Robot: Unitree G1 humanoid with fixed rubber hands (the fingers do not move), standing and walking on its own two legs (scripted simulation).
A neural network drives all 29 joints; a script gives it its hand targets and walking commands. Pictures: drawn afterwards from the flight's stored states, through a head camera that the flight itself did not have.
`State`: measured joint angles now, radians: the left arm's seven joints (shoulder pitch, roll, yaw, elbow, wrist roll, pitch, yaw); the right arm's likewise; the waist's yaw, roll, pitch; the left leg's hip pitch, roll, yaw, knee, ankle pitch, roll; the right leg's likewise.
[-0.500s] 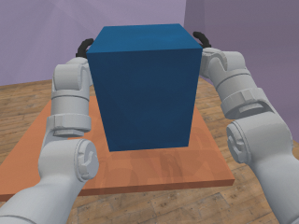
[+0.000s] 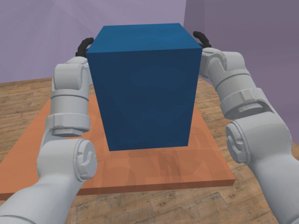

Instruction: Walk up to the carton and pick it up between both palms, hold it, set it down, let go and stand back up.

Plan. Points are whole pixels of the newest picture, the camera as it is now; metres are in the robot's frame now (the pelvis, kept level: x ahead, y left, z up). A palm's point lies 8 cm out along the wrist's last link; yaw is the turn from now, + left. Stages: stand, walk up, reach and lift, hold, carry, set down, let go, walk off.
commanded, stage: hold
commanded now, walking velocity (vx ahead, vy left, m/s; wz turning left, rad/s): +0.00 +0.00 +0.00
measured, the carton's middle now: (145, 85) +0.36 +0.00 +0.26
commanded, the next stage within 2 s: none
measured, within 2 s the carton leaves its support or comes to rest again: neither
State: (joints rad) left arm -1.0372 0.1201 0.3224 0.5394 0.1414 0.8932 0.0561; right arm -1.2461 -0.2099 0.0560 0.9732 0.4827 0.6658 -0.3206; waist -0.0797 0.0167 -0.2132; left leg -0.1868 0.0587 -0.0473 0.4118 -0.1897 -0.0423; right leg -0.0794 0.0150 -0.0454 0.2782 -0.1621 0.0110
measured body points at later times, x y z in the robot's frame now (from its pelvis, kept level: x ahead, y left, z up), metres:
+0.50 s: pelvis +0.00 -0.01 +0.00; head -0.10 +0.01 +0.44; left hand +0.38 +0.15 +0.32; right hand +0.38 -0.15 +0.33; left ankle +0.02 +0.14 -0.75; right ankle -0.01 -0.13 -0.75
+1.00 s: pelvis +0.00 +0.00 +0.00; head -0.10 +0.02 +0.44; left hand +0.39 +0.15 +0.31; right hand +0.38 -0.15 +0.33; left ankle +0.02 +0.14 -0.75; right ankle -0.01 -0.13 -0.75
